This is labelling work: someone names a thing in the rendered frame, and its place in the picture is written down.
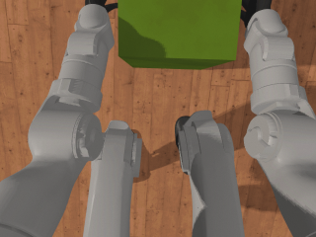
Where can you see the robot right forearm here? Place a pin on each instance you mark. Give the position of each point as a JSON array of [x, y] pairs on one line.
[[273, 67]]

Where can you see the left robot hand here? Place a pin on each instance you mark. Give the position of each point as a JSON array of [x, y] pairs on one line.
[[102, 3]]

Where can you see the right robot hand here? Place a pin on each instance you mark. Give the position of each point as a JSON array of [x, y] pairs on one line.
[[251, 7]]

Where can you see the robot right upper arm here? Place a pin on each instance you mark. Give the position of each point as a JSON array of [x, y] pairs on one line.
[[285, 148]]

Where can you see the robot left upper arm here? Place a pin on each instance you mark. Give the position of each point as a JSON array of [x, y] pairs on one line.
[[33, 200]]

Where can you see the robot right shin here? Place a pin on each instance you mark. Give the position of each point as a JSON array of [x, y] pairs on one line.
[[224, 131]]

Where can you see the robot right foot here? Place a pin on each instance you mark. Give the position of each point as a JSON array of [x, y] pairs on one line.
[[179, 127]]

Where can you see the robot left forearm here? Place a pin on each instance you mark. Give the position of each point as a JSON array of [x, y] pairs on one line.
[[83, 68]]

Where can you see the carton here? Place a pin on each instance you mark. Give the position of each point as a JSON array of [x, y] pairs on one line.
[[178, 34]]

